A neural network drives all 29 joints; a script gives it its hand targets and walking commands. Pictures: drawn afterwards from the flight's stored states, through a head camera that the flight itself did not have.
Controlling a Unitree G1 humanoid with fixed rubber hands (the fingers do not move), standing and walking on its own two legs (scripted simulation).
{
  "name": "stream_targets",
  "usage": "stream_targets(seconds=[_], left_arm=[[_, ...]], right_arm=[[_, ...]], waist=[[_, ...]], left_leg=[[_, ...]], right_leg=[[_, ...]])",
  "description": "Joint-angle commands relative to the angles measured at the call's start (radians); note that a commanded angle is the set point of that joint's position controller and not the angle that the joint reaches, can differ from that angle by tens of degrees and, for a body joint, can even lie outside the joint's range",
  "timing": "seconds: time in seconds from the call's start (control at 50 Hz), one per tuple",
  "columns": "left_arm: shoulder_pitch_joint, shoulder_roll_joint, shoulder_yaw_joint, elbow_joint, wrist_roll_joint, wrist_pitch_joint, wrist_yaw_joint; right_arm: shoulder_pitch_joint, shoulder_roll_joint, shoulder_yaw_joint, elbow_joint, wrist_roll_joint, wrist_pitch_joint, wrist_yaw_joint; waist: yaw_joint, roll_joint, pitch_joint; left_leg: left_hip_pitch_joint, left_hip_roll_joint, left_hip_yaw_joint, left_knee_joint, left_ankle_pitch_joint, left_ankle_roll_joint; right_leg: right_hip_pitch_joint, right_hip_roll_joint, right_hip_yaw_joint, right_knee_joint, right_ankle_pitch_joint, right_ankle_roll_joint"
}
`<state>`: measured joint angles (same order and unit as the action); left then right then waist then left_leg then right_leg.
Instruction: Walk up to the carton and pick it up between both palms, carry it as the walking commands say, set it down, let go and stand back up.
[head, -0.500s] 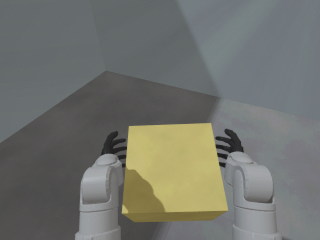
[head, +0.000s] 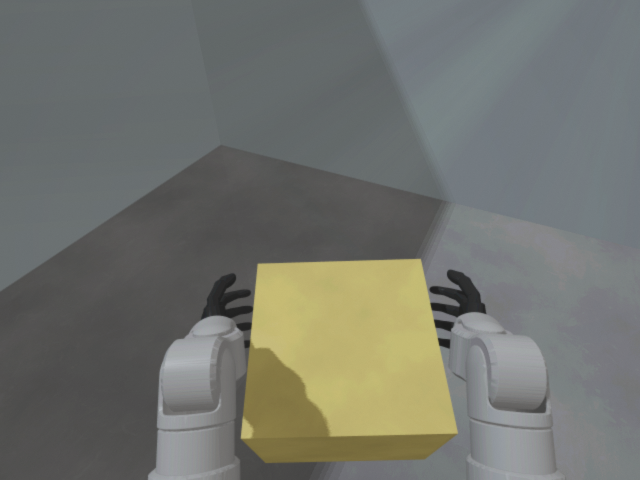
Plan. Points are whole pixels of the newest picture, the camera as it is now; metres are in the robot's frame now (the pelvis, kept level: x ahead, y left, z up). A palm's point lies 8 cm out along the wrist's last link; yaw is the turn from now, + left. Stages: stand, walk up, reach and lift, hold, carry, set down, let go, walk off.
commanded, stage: carry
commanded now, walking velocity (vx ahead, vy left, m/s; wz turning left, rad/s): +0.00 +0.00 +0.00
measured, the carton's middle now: (341, 362) +0.29 +0.00 +0.02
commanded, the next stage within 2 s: hold in 1.40 s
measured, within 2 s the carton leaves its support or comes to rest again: neither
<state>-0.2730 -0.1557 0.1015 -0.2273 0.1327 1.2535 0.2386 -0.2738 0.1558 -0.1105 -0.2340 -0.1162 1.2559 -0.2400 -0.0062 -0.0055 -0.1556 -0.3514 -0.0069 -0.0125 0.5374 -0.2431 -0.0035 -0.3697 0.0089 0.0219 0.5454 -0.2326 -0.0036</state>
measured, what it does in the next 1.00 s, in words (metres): stands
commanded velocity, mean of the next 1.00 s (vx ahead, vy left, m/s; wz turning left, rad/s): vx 0.00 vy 0.00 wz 0.00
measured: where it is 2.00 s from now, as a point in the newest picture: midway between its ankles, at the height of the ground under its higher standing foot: outside the picture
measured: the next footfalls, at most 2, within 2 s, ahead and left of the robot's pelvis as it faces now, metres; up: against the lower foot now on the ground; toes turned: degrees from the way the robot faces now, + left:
none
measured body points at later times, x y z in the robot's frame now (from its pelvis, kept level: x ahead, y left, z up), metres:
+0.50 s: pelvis -0.01 +0.00 +0.00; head -0.04 +0.01 +0.45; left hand +0.27 +0.15 +0.10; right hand +0.27 -0.14 +0.10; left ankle +0.02 +0.12 -0.73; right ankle +0.03 -0.12 -0.73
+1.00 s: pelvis -0.01 +0.00 +0.00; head -0.03 +0.00 +0.45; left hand +0.27 +0.15 +0.10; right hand +0.27 -0.14 +0.10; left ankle +0.02 +0.12 -0.73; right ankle +0.03 -0.12 -0.73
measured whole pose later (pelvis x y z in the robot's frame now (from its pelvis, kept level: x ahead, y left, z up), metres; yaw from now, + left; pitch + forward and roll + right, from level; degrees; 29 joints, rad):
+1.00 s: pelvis -0.01 +0.00 +0.00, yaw +1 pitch +3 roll +0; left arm -0.21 -0.14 0.06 -0.31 0.13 1.25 0.23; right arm -0.22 0.14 -0.06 -0.30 -0.12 1.25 -0.23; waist -0.01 0.00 -0.12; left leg -0.37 0.00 0.00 0.54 -0.23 0.00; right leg -0.38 -0.01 -0.01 0.54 -0.21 0.00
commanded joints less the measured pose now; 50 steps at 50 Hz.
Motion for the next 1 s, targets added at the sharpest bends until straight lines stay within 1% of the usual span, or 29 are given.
stream_targets(seconds=[0.0,0.16,0.46,0.98], left_arm=[[-0.413,-0.986,-0.560,-0.113,-0.372,-0.022,-0.250],[-0.388,-0.992,-0.584,-0.155,-0.384,-0.020,-0.263],[-0.373,-0.982,-0.591,-0.163,-0.381,-0.022,-0.271],[-0.351,-0.972,-0.600,-0.187,-0.382,-0.035,-0.273]], right_arm=[[-0.412,0.966,0.556,-0.102,0.376,-0.013,0.251],[-0.386,0.974,0.575,-0.141,0.384,-0.013,0.263],[-0.373,0.969,0.584,-0.145,0.381,-0.016,0.271],[-0.355,0.972,0.605,-0.172,0.380,-0.030,0.274]], waist=[[0.001,0.010,-0.231],[0.001,0.009,-0.226],[0.001,0.007,-0.207],[0.000,0.006,-0.205]], left_leg=[[0.083,0.111,-0.059,-0.080,0.117,0.030],[0.077,0.110,-0.060,-0.083,0.098,0.032],[0.063,0.106,-0.060,-0.086,0.057,0.032],[0.073,0.108,-0.054,-0.076,0.087,0.036]], right_leg=[[0.095,-0.109,0.053,-0.071,0.119,-0.033],[0.087,-0.110,0.051,-0.074,0.108,-0.032],[0.079,-0.113,0.045,-0.085,0.082,-0.031],[0.087,-0.122,0.032,-0.087,0.093,-0.032]])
